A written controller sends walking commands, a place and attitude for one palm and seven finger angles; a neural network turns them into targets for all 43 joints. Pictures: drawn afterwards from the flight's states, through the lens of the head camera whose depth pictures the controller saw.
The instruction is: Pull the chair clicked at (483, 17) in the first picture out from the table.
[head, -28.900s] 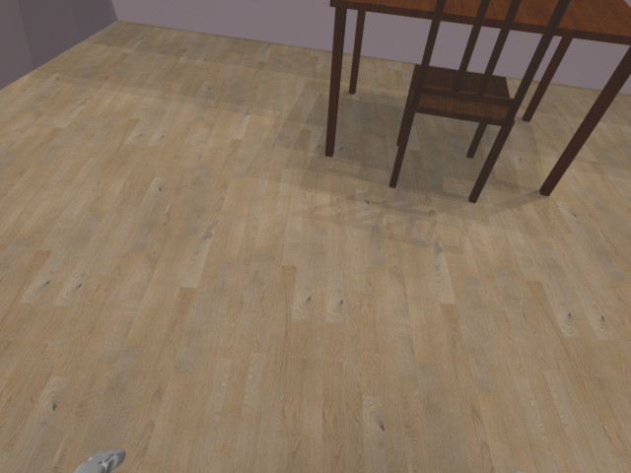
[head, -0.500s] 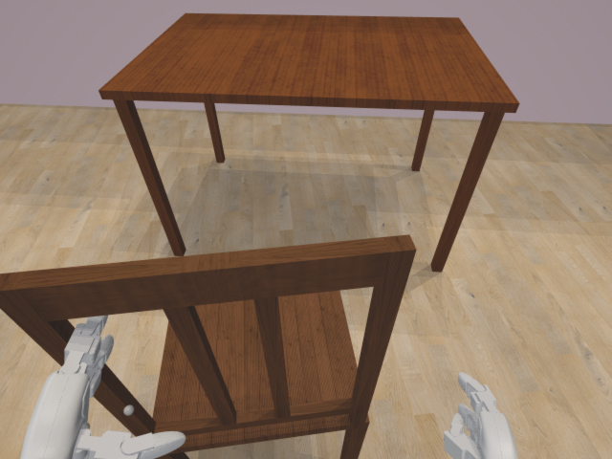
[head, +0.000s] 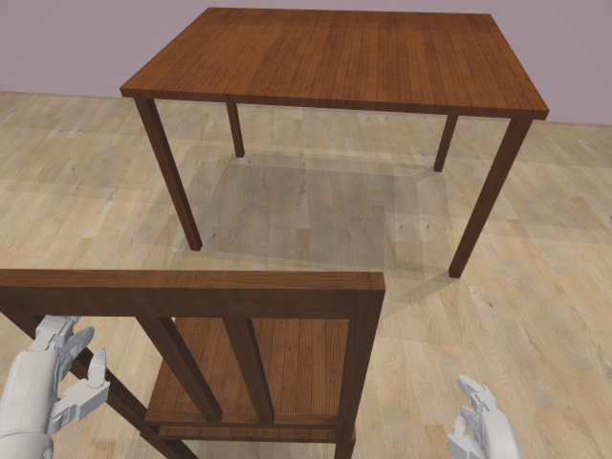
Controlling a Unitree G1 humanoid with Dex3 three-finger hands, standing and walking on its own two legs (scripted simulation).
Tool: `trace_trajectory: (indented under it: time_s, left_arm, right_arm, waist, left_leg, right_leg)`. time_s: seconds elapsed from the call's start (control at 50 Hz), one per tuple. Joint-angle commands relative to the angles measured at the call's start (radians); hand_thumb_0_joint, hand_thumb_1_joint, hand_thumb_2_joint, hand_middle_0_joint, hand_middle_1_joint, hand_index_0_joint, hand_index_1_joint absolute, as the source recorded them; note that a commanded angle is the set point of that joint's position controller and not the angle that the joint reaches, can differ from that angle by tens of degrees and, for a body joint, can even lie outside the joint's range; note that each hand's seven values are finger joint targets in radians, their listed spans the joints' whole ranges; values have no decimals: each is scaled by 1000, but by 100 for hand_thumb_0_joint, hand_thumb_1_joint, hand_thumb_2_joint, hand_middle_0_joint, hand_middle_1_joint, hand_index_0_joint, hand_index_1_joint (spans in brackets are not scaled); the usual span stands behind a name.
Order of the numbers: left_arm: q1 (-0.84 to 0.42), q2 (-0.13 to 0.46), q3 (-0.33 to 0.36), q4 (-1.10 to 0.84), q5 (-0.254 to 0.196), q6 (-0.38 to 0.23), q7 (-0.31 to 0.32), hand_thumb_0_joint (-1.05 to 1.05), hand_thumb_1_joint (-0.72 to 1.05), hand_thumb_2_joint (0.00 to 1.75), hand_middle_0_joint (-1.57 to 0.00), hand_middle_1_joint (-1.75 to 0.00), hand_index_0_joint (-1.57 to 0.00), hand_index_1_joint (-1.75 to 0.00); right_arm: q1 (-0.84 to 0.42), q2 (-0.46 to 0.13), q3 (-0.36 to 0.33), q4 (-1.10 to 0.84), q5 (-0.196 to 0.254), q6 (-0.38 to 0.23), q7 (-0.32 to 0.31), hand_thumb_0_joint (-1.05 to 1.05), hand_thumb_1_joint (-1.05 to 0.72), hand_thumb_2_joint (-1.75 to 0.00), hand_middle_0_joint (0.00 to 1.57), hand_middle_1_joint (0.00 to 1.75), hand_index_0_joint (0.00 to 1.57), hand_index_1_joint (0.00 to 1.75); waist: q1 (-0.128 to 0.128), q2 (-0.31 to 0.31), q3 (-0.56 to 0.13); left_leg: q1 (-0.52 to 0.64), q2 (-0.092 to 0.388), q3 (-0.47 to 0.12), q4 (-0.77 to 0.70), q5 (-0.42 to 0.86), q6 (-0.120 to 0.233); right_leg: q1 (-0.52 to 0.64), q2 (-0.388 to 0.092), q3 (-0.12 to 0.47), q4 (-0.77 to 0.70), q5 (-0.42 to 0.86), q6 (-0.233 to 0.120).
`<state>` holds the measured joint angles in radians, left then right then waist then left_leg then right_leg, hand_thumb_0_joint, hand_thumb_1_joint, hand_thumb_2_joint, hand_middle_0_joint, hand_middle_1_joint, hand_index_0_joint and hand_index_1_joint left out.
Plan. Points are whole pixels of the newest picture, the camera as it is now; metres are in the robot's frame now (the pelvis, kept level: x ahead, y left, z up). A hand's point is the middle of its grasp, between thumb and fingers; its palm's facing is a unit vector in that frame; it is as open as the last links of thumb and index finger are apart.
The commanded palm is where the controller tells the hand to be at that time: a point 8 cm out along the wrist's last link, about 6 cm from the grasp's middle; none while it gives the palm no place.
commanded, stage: draw the hand back to the body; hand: left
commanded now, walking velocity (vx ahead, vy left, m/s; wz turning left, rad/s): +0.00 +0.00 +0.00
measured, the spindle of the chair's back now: (189, 375) +0.23 +0.21 -0.05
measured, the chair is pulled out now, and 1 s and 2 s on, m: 0.64 0.68 0.69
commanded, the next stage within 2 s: step back with the hand held close in 0.28 s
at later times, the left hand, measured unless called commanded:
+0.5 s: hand (96, 382) +0.16 +0.26 +0.08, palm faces +0.33 -0.83 -0.44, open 7.2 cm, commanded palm +0.13 +0.30 +0.18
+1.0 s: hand out of the picture +0.08 +0.25 +0.09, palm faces +0.07 -0.81 -0.58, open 6.8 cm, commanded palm +0.03 +0.31 +0.18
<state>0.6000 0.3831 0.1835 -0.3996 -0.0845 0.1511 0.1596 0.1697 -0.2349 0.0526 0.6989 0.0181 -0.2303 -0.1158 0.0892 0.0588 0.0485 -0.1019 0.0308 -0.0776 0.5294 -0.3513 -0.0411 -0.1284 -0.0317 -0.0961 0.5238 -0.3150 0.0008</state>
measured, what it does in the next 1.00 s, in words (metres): shifts its weight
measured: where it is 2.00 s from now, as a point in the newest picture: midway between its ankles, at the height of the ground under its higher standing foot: outside the picture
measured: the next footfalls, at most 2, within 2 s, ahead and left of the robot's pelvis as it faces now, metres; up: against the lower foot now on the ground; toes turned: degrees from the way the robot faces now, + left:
left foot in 1.38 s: -0.15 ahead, +0.13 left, +0.00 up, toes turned +12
right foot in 1.92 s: -0.11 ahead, -0.12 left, +0.00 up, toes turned +13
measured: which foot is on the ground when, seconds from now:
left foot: down 0.00-1.00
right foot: down 0.00-1.00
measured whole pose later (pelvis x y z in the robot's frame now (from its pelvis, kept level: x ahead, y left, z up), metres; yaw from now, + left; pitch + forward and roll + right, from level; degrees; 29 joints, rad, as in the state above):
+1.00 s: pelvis -0.11 +0.01 +0.00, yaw +0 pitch -2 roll -2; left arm 0.69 0.60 0.27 -0.55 -0.04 -0.02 0.10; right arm 0.21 -0.19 0.03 0.60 0.02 -0.13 -0.14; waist 0.02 -0.02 0.14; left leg -0.36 0.04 -0.09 0.60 -0.23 -0.03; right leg -0.35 -0.02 -0.10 0.53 -0.21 0.00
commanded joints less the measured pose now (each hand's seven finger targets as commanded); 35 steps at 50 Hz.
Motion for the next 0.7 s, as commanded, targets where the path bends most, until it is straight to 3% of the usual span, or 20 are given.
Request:
trace_trajectory:
  time_s: [0.0, 0.16, 0.18, 0.28, 0.32, 0.36, 0.38, 0.4, 0.42, 0.46, 0.5, 0.58, 0.66, 0.68]
  left_arm:
    - [-256, 256, 277, -500, 47, -205, 72, 0, 90, 90, -20, -30, -20, -30]
    - [-263, 252, 278, -492, 49, -203, 69, 0, 90, 90, -20, -30, -20, -30]
    - [-269, 257, 281, -493, 49, -198, 68, 0, 90, 90, -20, -30, -20, -30]
    - [-270, 261, 286, -486, 52, -196, 68, 0, 90, 90, -20, -30, -20, -30]
    - [-266, 259, 285, -490, 53, -200, 68, 0, 90, 90, -20, -30, -20, -30]
    - [-269, 260, 286, -500, 54, -202, 67, 0, 90, 90, -20, -30, -20, -30]
    - [-318, 279, 287, -527, 51, -199, 68, 0, 90, 90, -20, -30, -20, -30]
    - [-474, 445, 407, -518, 5, -248, 40, 0, 90, 90, -20, -30, -20, -30]
    - [-425, 348, 344, -447, 13, -240, 24, 0, 90, 90, -20, -30, -20, -30]
    - [-365, 309, 312, -434, 17, -230, 19, 0, 90, 90, -20, -30, -20, -30]
    - [-307, 312, 314, -471, 21, -242, 22, 0, 90, 90, -20, -30, -20, -30]
    - [-161, 331, 345, -562, 21, -269, 34, 0, 90, 90, -20, -30, -20, -30]
    - [-87, 349, 377, -620, 11, -281, 42, 0, 90, 90, -20, -30, -20, -30]
    - [-60, 371, 396, -607, 10, -281, 42, 0, 90, 90, -20, -30, -20, -30]
  right_arm:
    - [-129, -88, -32, -147, -2, -67, -3, 0, -90, -90, 20, 30, 20, 30]
    - [-131, -88, -34, -144, -6, -69, 5, 0, -90, -90, 20, 30, 20, 30]
    - [-134, -93, -35, -141, -6, -68, 6, 0, -90, -90, 20, 30, 20, 30]
    - [-137, -88, -31, -140, -8, -69, 9, 0, -90, -90, 20, 30, 20, 30]
    - [-131, -86, -30, -142, -9, -70, 9, 0, -90, -90, 20, 30, 20, 30]
    - [-131, -86, -30, -143, -10, -69, 10, 0, -90, -90, 20, 30, 20, 30]
    - [-131, -94, -28, -140, -7, -70, 10, 0, -90, -90, 20, 30, 20, 30]
    - [-67, -113, -60, -219, 37, -11, 0, 0, -90, -90, 20, 30, 20, 30]
    - [-74, -85, -56, -217, 32, 18, 0, 0, -90, -90, 20, 30, 20, 30]
    - [-84, -86, -58, -234, 30, 44, 2, 0, -90, -90, 20, 30, 20, 30]
    - [-91, -86, -55, -252, 29, 63, -2, 0, -90, -90, 20, 30, 20, 30]
    - [-114, -90, -63, -274, 22, 89, -1, 0, -90, -90, 20, 30, 20, 30]
    - [-108, -83, -72, -296, 22, 107, -9, 0, -90, -90, 20, 30, 20, 30]
    - [-119, -82, -76, -291, 27, 107, -13, 0, -90, -90, 20, 30, 20, 30]
  waist:
    - [-19, 170, -173]
    - [-17, 117, -191]
    - [-18, 145, -199]
    - [-14, 164, -189]
    - [-13, 128, -194]
    - [-11, 135, -207]
    - [-18, 159, -209]
    - [-49, 54, -28]
    - [-59, 8, -56]
    - [-60, 14, -101]
    - [-50, 143, -191]
    - [-34, 240, -327]
    - [-32, 122, -324]
    - [-33, 130, -328]
  left_leg:
    - [-4, -4, 27, -74, 403, 39]
    - [12, 0, 31, -69, 427, 45]
    - [6, -1, 28, -74, 418, 42]
    - [-6, -3, 27, -77, 412, 40]
    - [6, 0, 27, -75, 425, 43]
    - [11, 1, 27, -75, 432, 43]
    - [2, -2, 25, -79, 405, 40]
    - [-40, 48, -16, -76, 429, 56]
    - [-32, 52, -10, -74, 434, 50]
    - [-5, 49, 6, -51, 518, 46]
    - [42, 57, 5, -63, 615, 48]
    - [55, 79, -21, -73, 713, 58]
    - [-60, 85, -41, -67, 577, 52]
    - [-67, 82, -41, -73, 522, 56]
  right_leg:
    - [74, -37, 33, -60, 334, -30]
    - [81, -39, 30, -58, 371, -26]
    - [91, -39, 34, -57, 357, -29]
    - [92, -41, 29, -60, 343, -31]
    - [89, -41, 25, -57, 360, -29]
    - [92, -42, 23, -52, 361, -28]
    - [93, -44, 29, -54, 338, -28]
    - [-23, -79, 146, -118, 478, -27]
    - [5, -101, 124, -112, 540, -27]
    - [26, -114, 115, -83, 643, -24]
    - [64, -113, 111, -53, 651, -24]
    - [122, -88, 91, -2, 561, -19]
    - [141, -103, 87, -6, 531, -21]
    - [128, -104, 99, -12, 506, -19]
